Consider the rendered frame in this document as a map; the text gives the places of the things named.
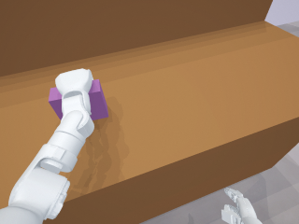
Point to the left robot upper arm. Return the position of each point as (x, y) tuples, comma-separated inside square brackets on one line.
[(41, 196)]

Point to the left robot hand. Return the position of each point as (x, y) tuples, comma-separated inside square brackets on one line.
[(75, 79)]

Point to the right robot hand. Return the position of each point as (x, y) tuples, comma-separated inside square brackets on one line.
[(233, 215)]

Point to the robot left forearm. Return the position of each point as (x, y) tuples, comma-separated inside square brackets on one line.
[(60, 153)]

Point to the sponge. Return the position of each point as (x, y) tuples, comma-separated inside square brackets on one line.
[(97, 101)]

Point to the table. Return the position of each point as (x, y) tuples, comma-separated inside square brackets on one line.
[(201, 94)]

